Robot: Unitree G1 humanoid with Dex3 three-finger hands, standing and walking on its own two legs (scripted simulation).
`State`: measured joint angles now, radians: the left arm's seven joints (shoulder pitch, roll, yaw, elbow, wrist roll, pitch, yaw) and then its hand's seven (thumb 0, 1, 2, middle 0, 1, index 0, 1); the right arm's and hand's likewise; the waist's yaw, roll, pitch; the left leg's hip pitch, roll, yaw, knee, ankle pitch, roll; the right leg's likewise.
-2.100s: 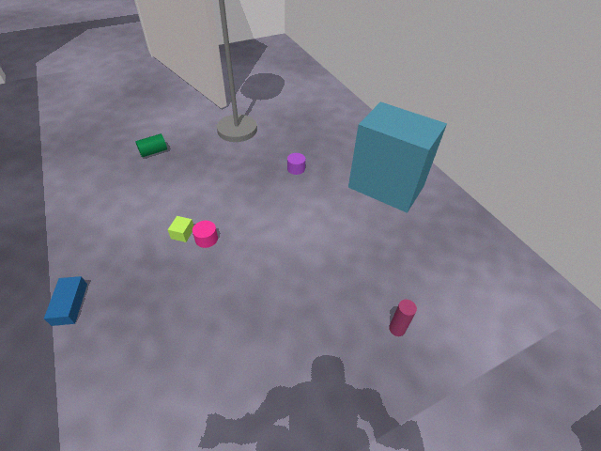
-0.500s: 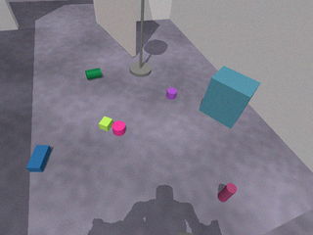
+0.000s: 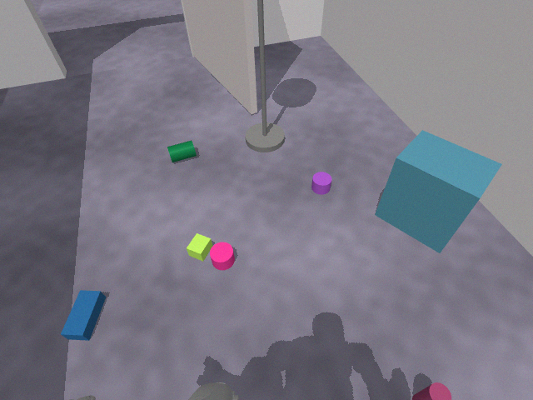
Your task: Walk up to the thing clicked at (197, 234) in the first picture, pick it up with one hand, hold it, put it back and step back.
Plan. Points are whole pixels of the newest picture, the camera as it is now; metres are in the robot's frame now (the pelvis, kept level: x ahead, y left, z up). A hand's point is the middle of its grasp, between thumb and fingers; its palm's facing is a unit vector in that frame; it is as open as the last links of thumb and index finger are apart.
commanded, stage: walk up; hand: left
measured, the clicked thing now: (222, 256) +0.77 +0.24 -0.74
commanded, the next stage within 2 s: none
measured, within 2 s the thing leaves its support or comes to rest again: neither
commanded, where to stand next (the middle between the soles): +0.38 -0.01 m, yaw +1 degrees
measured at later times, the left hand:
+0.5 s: hand (121, 341) +0.24 +0.28 -0.14, palm faces -0.08 -0.93 -0.35, open 7.4 cm
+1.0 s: hand (157, 287) +0.36 +0.25 -0.16, palm faces +0.00 -0.93 -0.38, open 7.4 cm
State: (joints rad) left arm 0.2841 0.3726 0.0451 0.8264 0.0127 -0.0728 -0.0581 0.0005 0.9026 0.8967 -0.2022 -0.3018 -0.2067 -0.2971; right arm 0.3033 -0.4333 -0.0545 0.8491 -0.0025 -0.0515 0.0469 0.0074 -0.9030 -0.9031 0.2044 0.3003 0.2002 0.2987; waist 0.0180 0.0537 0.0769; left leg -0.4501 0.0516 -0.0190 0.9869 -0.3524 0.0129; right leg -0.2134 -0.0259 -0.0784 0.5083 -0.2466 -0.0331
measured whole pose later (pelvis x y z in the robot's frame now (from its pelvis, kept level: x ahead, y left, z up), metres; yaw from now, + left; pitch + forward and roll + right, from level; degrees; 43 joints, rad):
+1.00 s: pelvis +0.27 -0.02 -0.02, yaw +1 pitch -3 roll +0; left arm 0.18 0.40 0.01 0.91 -0.01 -0.01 0.00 0.00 0.90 0.90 -0.20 -0.30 -0.21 -0.30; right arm 0.21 -0.39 -0.03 0.93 -0.01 -0.01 0.01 0.01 -0.90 -0.90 0.20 0.30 0.20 0.30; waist 0.01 0.00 0.11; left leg -0.37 0.03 0.02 0.72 -0.30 0.01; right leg -0.34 -0.04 -0.04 0.75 -0.41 -0.01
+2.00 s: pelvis +0.29 -0.01 +0.01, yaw +2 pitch -2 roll +0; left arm 0.09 0.35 0.01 1.15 0.01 -0.02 -0.01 0.00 0.90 0.90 -0.20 -0.30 -0.21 -0.30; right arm 0.10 -0.35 -0.01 1.17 0.00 0.01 0.02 0.01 -0.90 -0.90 0.20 0.30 0.20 0.30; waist 0.00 0.01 0.05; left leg -0.17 0.01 0.01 0.34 -0.14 0.00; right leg -0.12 -0.04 -0.05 0.32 -0.16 0.02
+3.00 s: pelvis +0.33 -0.03 +0.01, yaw +1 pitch -2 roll +0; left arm 0.10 0.35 0.01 1.14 0.01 -0.01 0.00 0.00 0.90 0.90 -0.20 -0.30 -0.21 -0.30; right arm 0.08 -0.35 0.00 1.15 0.00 0.00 0.00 0.00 -0.90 -0.90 0.20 0.30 0.20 0.30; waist 0.00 0.00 0.04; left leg -0.11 0.04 0.02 0.31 -0.17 -0.03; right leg -0.06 -0.01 -0.05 0.30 -0.20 0.00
